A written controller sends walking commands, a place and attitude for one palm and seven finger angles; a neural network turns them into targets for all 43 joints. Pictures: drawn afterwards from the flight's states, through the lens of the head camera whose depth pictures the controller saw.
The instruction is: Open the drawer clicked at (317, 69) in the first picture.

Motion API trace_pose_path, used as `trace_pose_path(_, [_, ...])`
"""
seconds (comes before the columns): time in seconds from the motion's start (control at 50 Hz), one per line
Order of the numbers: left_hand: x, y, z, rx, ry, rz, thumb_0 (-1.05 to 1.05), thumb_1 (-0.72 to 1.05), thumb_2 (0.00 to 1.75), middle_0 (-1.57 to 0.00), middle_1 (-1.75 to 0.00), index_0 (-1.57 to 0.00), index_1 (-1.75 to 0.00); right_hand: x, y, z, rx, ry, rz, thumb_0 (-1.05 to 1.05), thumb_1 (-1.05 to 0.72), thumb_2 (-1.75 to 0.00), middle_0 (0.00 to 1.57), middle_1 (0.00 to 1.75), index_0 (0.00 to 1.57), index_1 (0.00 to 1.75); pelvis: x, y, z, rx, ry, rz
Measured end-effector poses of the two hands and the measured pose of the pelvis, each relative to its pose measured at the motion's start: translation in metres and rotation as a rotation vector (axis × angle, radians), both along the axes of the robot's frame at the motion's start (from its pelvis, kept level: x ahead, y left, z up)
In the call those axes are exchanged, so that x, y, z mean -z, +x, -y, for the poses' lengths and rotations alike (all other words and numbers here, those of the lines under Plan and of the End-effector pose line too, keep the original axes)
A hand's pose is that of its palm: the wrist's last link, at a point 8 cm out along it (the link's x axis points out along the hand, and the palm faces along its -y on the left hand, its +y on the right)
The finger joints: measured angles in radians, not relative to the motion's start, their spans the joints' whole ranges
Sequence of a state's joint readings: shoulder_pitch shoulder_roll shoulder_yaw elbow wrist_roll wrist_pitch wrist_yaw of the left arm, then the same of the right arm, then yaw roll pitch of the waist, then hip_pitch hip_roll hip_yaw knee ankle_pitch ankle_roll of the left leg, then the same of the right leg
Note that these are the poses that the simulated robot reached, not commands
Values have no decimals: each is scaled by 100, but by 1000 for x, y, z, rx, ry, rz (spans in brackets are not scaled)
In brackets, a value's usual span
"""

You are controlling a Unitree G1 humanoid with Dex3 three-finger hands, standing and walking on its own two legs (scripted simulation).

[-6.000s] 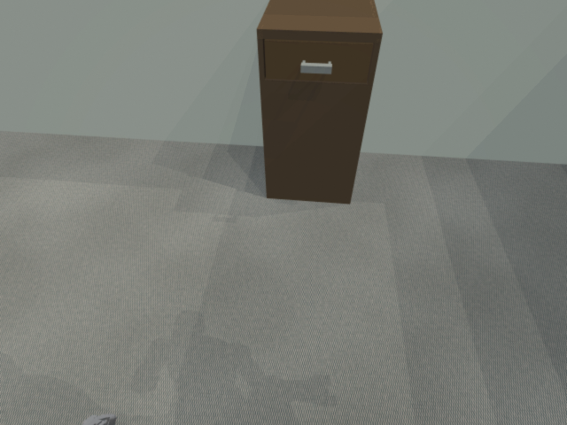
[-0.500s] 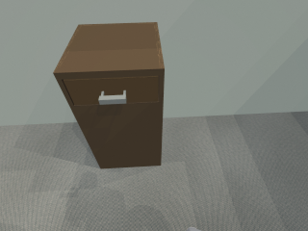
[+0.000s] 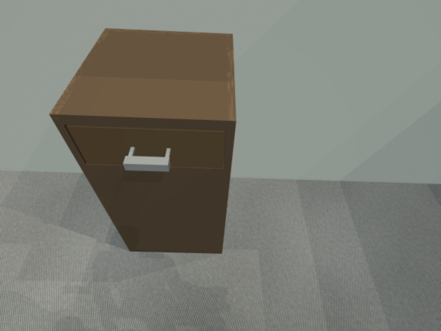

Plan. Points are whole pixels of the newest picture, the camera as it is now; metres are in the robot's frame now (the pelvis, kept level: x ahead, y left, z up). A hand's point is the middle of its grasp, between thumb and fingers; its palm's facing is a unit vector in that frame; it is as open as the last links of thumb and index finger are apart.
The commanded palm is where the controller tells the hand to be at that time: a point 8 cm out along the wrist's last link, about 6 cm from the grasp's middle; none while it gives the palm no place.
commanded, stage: come to a stop and stand still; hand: left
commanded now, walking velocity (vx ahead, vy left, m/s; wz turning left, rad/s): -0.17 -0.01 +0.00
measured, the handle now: (148, 157) +0.50 +0.24 -0.05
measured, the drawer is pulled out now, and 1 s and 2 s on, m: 0.00 0.00 0.00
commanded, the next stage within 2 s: look again from close up in 1.24 s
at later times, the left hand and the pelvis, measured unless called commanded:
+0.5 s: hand out of the picture +0.01 +0.14 -0.16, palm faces +0.07 -0.97 -0.23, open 7.3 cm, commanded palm none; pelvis -0.03 -0.05 +0.00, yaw +2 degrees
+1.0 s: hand out of the picture -0.08 +0.12 -0.17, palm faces +0.06 -0.99 -0.15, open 7.4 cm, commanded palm none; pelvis -0.05 -0.04 +0.01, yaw +0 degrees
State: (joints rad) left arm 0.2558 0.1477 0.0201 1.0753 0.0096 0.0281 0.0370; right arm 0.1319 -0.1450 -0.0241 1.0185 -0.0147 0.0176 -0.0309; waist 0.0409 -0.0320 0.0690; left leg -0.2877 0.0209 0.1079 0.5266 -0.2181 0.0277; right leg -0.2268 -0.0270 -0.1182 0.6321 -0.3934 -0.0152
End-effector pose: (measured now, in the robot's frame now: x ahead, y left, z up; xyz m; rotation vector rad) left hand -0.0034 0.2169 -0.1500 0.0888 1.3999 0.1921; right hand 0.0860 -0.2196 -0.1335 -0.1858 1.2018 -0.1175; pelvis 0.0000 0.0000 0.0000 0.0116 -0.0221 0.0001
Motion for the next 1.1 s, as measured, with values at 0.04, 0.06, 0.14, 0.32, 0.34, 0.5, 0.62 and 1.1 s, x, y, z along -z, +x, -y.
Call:
trace_pose_path(0.04, [-3,2,-1,2,14,-4,1,92,90,-20,-30,-20,-30,2,7,-1,-7,11,7,0,-92,-90,19,30,20,30,0,-2,2,3,7,-5])
trace_pose_path(0.06, [-6,3,-2,4,25,-4,1,92,90,-20,-30,-20,-30,4,9,0,-8,19,10,0,-92,-90,19,30,20,30,0,-4,4,4,9,-8])
trace_pose_path(0.14, [-16,5,-2,19,80,16,1,91,90,-20,-30,-20,-30,12,10,10,1,53,24,0,-91,-90,20,30,20,30,1,-11,15,11,17,-14])
trace_pose_path(0.32, [-31,2,17,54,125,58,1,91,90,-20,-30,-20,-30,17,-27,49,56,64,-37,0,-91,-90,20,30,20,30,-3,-19,42,-4,26,-8])
trace_pose_path(0.34, [-31,3,20,57,120,62,1,91,90,-20,-30,-20,-30,16,-34,52,60,60,-49,0,-91,-90,20,30,20,30,-4,-20,44,-5,26,-9])
trace_pose_path(0.5, [-18,4,35,33,65,103,1,92,90,-20,-30,-20,-30,13,-89,58,47,11,-156,0,-91,-90,19,30,20,30,-3,-31,49,-29,-4,-9])
trace_pose_path(0.62, [-19,-11,36,35,46,86,1,93,90,-20,-30,-20,-30,8,-126,49,48,25,-209,0,-91,-90,19,30,20,30,-9,-40,50,-16,-3,6])
trace_pose_path(1.1, [-13,-80,54,10,-43,-79,1,91,90,-20,-30,-20,-30,4,-180,8,97,65,-298,0,-91,-90,19,30,20,30,-12,-44,32,-2,-6,-12])
